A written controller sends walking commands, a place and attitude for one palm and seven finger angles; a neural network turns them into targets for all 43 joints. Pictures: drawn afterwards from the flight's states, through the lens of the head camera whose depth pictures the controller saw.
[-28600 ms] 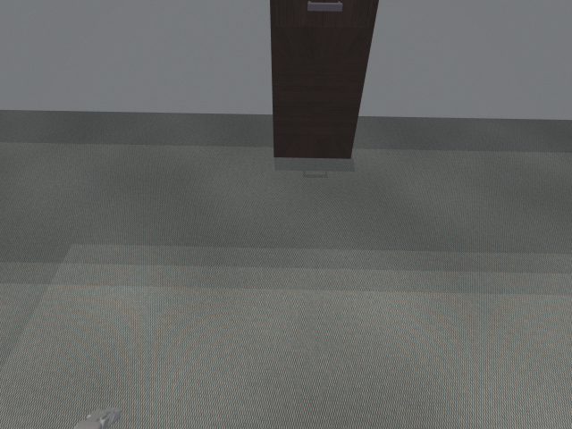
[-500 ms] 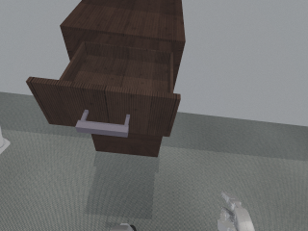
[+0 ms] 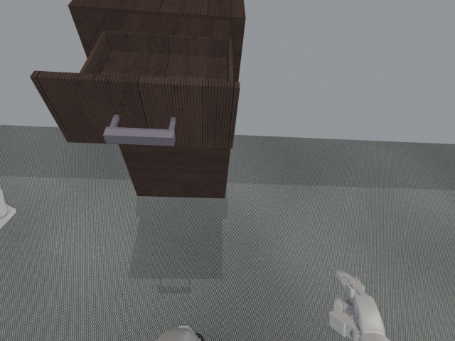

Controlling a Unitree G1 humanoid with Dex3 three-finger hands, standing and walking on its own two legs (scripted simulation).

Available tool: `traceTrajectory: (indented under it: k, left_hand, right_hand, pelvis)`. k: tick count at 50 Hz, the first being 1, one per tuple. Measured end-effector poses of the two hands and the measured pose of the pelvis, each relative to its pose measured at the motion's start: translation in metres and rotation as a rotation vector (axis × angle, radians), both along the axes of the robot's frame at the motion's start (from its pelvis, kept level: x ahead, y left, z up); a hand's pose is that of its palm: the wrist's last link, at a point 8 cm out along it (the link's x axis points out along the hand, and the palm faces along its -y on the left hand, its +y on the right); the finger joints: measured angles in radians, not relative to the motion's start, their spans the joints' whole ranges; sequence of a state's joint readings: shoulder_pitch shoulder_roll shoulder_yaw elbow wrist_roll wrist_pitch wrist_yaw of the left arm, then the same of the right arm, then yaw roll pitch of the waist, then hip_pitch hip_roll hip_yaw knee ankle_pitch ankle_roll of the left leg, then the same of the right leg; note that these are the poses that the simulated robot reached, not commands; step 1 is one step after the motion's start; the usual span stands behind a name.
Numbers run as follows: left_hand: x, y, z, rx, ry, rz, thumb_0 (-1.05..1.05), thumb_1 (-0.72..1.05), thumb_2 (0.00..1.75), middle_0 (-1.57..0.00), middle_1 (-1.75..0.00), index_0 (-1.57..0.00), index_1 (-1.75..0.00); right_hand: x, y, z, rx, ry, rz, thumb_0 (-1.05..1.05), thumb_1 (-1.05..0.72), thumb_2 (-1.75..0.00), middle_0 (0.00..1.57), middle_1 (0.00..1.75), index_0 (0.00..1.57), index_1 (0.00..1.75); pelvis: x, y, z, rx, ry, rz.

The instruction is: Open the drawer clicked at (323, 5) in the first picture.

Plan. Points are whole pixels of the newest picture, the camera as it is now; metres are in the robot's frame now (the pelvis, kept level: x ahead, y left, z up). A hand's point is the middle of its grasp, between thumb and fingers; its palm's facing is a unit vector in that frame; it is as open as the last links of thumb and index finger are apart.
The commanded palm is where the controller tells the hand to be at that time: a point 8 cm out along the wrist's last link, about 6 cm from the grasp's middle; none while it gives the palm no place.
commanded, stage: stop stepping back and stand still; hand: left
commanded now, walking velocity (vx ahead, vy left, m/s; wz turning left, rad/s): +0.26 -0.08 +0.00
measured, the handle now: (142, 128) +0.51 +0.20 +0.05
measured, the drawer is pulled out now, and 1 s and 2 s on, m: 0.29 0.29 0.29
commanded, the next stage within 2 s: let the arm hang, fingers relaxed in 0.66 s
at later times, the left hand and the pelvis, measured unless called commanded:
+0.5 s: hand out of the picture +0.13 +0.23 +0.21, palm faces +0.45 -0.79 -0.42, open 7.4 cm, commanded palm +0.06 +0.28 +0.24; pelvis -0.06 -0.01 +0.01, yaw +3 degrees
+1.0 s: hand out of the picture +0.03 +0.16 -0.13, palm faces +0.11 -0.97 -0.23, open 7.4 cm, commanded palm none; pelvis -0.07 -0.02 +0.00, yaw +7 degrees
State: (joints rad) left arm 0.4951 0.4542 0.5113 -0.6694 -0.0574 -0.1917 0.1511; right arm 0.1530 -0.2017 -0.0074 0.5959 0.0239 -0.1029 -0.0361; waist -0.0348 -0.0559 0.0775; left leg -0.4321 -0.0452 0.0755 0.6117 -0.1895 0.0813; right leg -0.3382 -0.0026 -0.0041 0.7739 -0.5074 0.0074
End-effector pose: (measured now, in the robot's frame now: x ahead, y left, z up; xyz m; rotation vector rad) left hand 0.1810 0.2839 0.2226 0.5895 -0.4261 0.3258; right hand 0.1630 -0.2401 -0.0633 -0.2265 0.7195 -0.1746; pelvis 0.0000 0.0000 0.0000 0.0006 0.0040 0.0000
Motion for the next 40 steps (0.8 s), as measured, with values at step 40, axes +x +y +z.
traceTrajectory:
  k: [40]
  left_hand:
    - [-0.091, 0.010, -0.011, -0.001, 0.121, 0.147, 0.00, 0.89, 0.90, -0.21, -0.30, -0.21, -0.30]
  right_hand:
    - [-0.062, 0.010, -0.018, 0.079, 0.070, 0.109, 0.01, -0.90, -0.90, 0.20, 0.30, 0.20, 0.30]
  pelvis:
    - [-0.054, -0.006, 0.011, -0.003, 0.010, 0.103]
